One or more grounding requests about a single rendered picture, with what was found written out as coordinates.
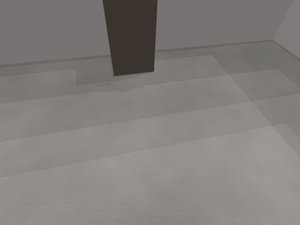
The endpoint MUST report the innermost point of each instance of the cabinet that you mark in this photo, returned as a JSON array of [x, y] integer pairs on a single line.
[[131, 29]]

